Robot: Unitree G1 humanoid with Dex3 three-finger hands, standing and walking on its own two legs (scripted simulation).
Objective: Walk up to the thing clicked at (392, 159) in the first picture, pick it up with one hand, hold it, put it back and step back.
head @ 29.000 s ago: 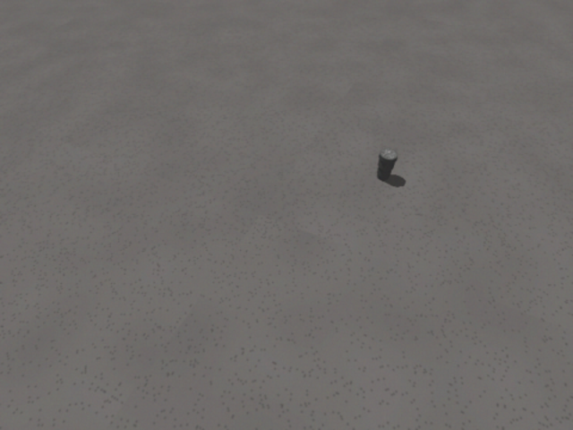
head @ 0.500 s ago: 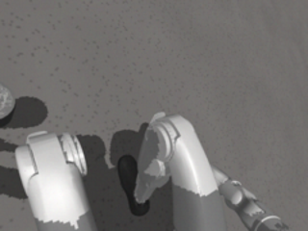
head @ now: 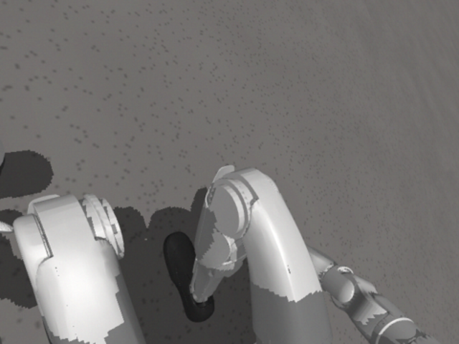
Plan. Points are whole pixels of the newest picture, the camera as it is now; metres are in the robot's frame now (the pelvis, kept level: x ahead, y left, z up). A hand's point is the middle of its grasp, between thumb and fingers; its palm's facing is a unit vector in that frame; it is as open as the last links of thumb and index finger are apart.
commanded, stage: close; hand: left
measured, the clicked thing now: out of the picture +0.42 +0.27 -0.21
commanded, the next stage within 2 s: settle in 0.50 s
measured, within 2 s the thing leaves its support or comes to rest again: leaves its support in 0.82 s
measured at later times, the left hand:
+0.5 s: hand out of the picture +0.41 +0.27 -0.17, palm faces +0.26 -0.96 +0.05, open 12.3 cm
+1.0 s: hand out of the picture +0.41 +0.29 -0.13, palm faces +0.26 -0.97 +0.01, open 11.2 cm
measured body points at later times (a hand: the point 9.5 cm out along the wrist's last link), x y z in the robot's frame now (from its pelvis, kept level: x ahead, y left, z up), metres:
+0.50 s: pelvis +0.00 +0.00 +0.00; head +0.21 +0.21 +0.34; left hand +0.39 +0.32 -0.17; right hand +0.19 -0.23 -0.02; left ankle +0.09 +0.11 -0.25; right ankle +0.16 -0.11 -0.25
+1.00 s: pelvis +0.01 +0.00 +0.01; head +0.20 +0.20 +0.36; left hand +0.39 +0.34 -0.13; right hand +0.19 -0.23 -0.02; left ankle +0.09 +0.11 -0.25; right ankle +0.16 -0.11 -0.25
